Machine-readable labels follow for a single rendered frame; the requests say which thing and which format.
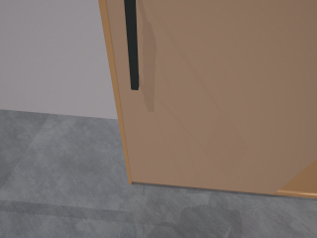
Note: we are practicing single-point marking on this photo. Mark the handle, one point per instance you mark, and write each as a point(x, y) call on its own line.
point(132, 42)

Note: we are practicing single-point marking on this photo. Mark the wardrobe door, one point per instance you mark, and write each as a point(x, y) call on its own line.
point(305, 181)
point(227, 94)

